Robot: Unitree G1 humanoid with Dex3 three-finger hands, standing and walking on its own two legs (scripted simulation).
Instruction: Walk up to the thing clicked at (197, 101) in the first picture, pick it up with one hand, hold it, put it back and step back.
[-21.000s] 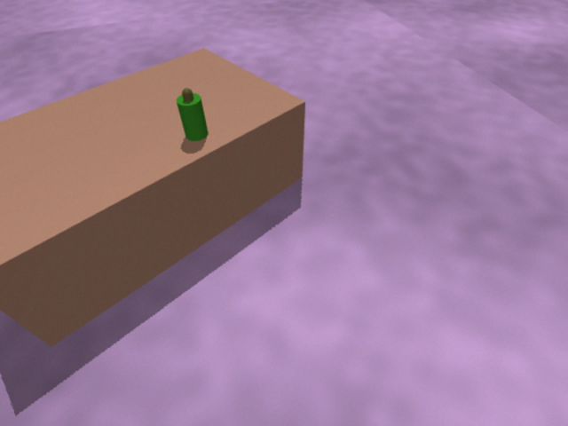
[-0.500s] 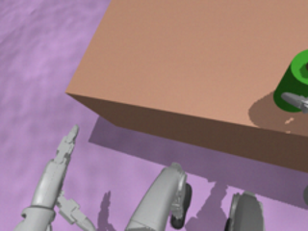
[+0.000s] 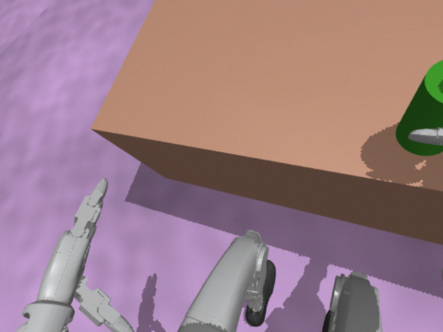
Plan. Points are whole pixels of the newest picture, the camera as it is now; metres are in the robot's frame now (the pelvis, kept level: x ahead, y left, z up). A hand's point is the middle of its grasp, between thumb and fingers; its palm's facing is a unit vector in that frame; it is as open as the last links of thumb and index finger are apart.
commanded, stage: open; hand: right
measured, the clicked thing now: out of the picture +0.54 -0.18 -0.03
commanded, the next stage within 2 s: withdraw in 0.06 s
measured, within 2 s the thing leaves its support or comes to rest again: neither
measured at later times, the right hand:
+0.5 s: hand out of the picture +0.55 -0.23 +0.04, palm faces +0.21 +0.98 -0.03, open 17.3 cm
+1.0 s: hand out of the picture +0.52 -0.34 +0.12, palm faces +0.41 +0.88 -0.25, open 17.0 cm
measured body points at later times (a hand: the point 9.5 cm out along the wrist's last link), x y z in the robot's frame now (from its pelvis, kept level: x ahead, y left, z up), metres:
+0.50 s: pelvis +0.01 +0.00 +0.02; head +0.18 -0.07 +0.43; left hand +0.16 +0.27 +0.11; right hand +0.53 -0.28 +0.04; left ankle +0.11 +0.12 -0.54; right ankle +0.04 -0.11 -0.54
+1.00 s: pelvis +0.04 -0.01 +0.11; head +0.17 -0.06 +0.54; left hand +0.19 +0.26 +0.10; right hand +0.49 -0.39 +0.14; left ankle +0.11 +0.12 -0.54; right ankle +0.04 -0.11 -0.54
